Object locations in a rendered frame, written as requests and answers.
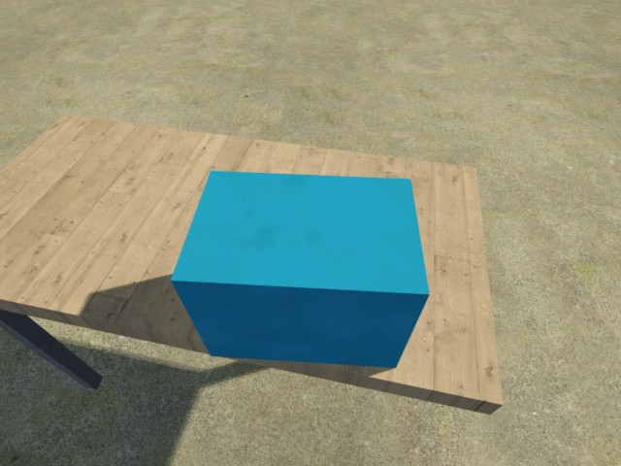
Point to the carton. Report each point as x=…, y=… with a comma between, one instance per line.
x=304, y=268

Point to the table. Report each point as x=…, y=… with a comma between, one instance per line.
x=94, y=214

